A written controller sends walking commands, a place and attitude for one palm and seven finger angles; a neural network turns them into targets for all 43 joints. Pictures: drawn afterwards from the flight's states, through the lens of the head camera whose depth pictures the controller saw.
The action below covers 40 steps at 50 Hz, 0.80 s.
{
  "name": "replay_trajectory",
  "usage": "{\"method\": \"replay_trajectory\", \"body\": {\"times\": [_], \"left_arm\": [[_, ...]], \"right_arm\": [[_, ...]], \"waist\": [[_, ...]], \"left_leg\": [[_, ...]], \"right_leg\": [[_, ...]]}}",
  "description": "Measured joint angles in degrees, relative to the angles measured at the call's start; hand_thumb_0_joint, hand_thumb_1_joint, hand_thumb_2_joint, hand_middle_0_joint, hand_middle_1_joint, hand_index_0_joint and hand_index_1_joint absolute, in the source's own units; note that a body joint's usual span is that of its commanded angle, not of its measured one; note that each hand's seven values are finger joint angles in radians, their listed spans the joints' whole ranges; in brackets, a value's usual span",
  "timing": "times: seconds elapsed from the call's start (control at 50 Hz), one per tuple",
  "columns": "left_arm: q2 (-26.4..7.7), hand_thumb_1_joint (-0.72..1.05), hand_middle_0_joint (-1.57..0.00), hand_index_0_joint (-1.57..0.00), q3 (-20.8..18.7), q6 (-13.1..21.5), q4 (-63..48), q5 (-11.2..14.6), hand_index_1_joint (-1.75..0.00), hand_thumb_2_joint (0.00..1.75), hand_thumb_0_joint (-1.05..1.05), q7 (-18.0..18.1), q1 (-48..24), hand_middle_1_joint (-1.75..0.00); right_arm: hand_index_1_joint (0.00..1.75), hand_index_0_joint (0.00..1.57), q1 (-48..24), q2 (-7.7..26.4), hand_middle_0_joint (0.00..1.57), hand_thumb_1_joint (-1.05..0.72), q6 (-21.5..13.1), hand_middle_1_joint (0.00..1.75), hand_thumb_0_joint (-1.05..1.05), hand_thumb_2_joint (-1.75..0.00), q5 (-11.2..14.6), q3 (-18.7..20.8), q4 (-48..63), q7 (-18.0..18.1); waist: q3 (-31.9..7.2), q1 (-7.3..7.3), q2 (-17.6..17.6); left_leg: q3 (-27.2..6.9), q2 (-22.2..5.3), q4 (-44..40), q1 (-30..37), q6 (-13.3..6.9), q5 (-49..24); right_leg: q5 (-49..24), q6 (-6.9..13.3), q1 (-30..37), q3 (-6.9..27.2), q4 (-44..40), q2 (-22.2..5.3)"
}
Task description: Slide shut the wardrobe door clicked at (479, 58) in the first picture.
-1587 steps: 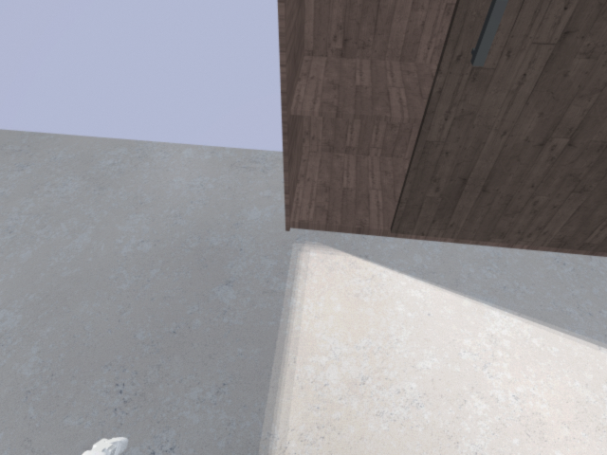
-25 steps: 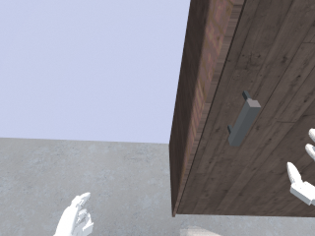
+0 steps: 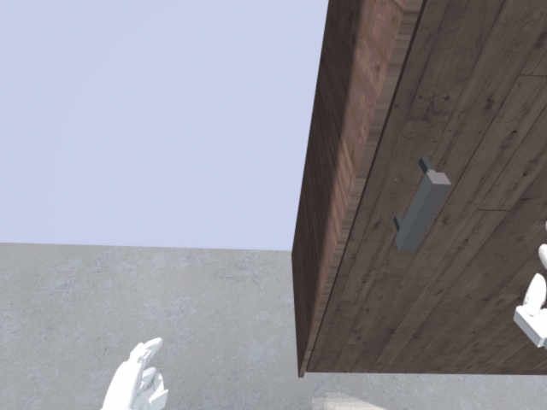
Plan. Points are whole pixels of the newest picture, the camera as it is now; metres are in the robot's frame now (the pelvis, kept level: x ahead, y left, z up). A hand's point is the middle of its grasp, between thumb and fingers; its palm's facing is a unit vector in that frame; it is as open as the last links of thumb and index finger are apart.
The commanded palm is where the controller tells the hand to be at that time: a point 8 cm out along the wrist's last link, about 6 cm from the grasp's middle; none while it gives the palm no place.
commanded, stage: step back with the hand held close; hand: right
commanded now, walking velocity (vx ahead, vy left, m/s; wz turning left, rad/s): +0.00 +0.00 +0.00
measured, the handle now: (415, 204) +0.40 -0.24 +0.11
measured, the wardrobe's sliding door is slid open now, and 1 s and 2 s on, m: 0.00 0.00 0.00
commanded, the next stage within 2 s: stop stepping back and stand still in 1.18 s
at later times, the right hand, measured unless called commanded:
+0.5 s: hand out of the picture +0.15 -0.29 +0.15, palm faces +0.38 +0.79 -0.49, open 7.4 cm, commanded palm +0.09 -0.33 +0.17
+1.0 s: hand out of the picture +0.07 -0.34 +0.17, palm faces +0.50 +0.76 -0.41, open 7.4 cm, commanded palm +0.01 -0.36 +0.17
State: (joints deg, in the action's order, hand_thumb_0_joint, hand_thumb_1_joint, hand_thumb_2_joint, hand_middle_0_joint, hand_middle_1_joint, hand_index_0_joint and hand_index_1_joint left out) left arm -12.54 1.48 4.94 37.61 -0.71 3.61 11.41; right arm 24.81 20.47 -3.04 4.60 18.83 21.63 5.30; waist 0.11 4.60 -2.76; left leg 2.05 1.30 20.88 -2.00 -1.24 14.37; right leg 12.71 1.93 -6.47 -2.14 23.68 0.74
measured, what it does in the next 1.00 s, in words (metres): walks backwards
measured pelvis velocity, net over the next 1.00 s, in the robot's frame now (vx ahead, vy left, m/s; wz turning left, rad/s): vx -0.12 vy -0.06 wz -0.04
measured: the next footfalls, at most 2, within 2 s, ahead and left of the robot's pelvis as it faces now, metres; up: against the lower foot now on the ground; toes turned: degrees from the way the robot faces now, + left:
left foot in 1.14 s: -0.23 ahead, +0.09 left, -0.01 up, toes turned +4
right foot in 1.56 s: -0.16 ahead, -0.23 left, +0.00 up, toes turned +6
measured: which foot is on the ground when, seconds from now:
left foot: down 0.00-0.84, up 0.86-1.00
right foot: down 0.00-1.00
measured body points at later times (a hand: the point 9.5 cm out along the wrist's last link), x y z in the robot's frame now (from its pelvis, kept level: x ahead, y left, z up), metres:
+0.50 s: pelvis -0.05 -0.03 -0.01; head -0.05 -0.03 +0.44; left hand +0.12 +0.22 -0.08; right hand +0.12 -0.33 +0.18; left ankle -0.03 +0.10 -0.74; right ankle +0.01 -0.09 -0.74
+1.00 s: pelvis -0.12 -0.06 -0.01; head -0.12 -0.09 +0.44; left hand +0.06 +0.17 -0.07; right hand +0.04 -0.38 +0.19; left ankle -0.19 +0.09 -0.69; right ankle +0.01 -0.10 -0.74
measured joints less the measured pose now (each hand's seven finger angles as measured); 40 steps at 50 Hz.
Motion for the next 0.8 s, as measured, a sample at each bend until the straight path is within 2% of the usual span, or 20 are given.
{"method": "replay_trajectory", "body": {"times": [0.06, 0.16, 0.26, 0.34, 0.44, 0.54, 0.64, 0.7, 0.8], "left_arm": [[-0.36, 0.90, -0.20, -0.20, -0.05, -0.17, -0.25, 0.21, -0.30, 0.90, 0.01, 0.14, 0.18, -0.30], [-1.06, 0.90, -0.20, -0.20, -0.14, -2.35, -2.30, 0.26, -0.30, 0.90, 0.01, 0.11, -0.81, -0.30], [-1.53, 0.90, -0.20, -0.20, -1.33, -4.39, -4.62, 0.45, -0.30, 0.90, 0.01, 0.58, -1.04, -0.30], [-1.58, 0.90, -0.20, -0.20, -1.89, -5.48, -5.74, 0.70, -0.30, 0.90, 0.01, 1.09, -0.72, -0.30], [-1.37, 0.90, -0.20, -0.20, -1.95, -5.35, -6.34, 0.90, -0.30, 0.90, 0.01, 1.29, 0.17, -0.30], [-1.18, 0.90, -0.20, -0.20, -1.64, -4.03, -6.47, 1.05, -0.30, 0.90, 0.01, 1.26, 1.19, -0.30], [-0.64, 0.90, -0.20, -0.20, -1.69, -2.42, -6.07, 0.93, -0.30, 0.90, 0.01, 1.13, 2.11, -0.30], [-0.35, 0.90, -0.20, -0.20, -1.65, -1.82, -5.12, 0.68, -0.30, 0.90, 0.01, 0.68, 1.99, -0.30], [-0.20, 0.90, -0.20, -0.20, -1.70, -0.54, -3.30, 0.41, -0.30, 0.90, 0.01, 0.11, 1.57, -0.30]], "right_arm": [[0.30, 0.21, -0.54, -0.01, 0.21, -0.89, -0.29, 0.30, 0.02, -0.90, -0.25, 0.19, -0.28, 0.02], [0.30, 0.21, -0.16, 1.07, 0.21, -0.89, -4.10, 0.30, 0.02, -0.90, -1.10, 2.82, 0.28, 0.78], [0.30, 0.21, 3.88, 1.47, 0.20, -0.89, -4.91, 0.30, 0.02, -0.90, -1.46, 1.79, 2.36, 0.64], [0.30, 0.22, 5.85, 2.97, 0.21, -0.89, -5.32, 0.30, 0.02, -0.90, -1.53, 1.73, 3.34, 0.57], [0.30, 0.22, 5.98, 4.27, 0.21, -0.89, -6.48, 0.30, 0.02, -0.90, -1.83, 3.31, 4.11, 1.16], [0.30, 0.22, 4.72, 3.52, 0.21, -0.89, -8.30, 0.30, 0.02, -0.90, -3.09, 4.57, 3.79, 1.80], [0.30, 0.22, 2.98, 2.75, 0.21, -0.89, -9.56, 0.30, 0.02, -0.90, -4.56, 4.98, 3.15, 1.78], [0.30, 0.22, 3.84, 2.22, 0.21, -0.89, -10.22, 0.30, 0.02, -0.90, -4.56, 5.49, 4.23, 1.72], [0.30, 0.22, 3.74, 1.97, 0.21, -0.89, -11.29, 0.30, 0.02, -0.90, -3.98, 4.62, 7.04, 2.72]], "waist": [[0.07, -0.11, -0.15], [-0.85, -1.81, -0.30], [-1.18, -3.33, 0.18], [-0.97, -3.97, 0.80], [-0.44, -3.98, 1.47], [-0.07, -3.73, 1.51], [0.61, -4.19, 1.63], [0.70, -3.43, 1.72], [0.99, -2.65, 2.67]], "left_leg": [[0.13, 0.21, -0.28, -0.19, -0.04, -0.33], [0.09, 0.75, -0.03, -4.31, 0.15, -1.46], [-1.13, 0.00, 1.60, -7.94, 0.94, -1.85], [-1.61, -0.49, 2.80, -9.88, 1.46, -2.22], [-1.61, -0.93, 3.97, -11.74, 1.99, -3.05], [-1.39, -1.14, 5.83, -13.89, 2.47, -3.36], [-3.62, 0.01, 9.36, -16.24, 2.23, -2.56], [-3.50, -0.02, 10.01, -17.23, 2.27, -2.55], [-3.32, 0.18, 10.39, -18.18, 2.64, -3.44]], "right_leg": [[-0.11, -0.02, -0.48, 0.13, 0.26, -0.20], [-0.18, 0.18, -5.25, 0.07, 2.15, -0.82], [-1.32, 0.87, -7.55, -1.28, 1.64, -0.22], [-2.07, 1.46, -8.94, -1.86, 1.85, 0.20], [-3.08, 2.19, -10.70, -1.97, 2.64, 0.59], [-3.65, 3.01, -13.07, -1.59, 4.44, 0.93], [-3.16, 3.51, -15.82, -0.16, 6.99, 2.21], [-0.86, 3.20, -17.39, -0.07, 8.93, 2.20], [2.04, 1.20, -19.52, 0.11, 12.06, 1.87]]}}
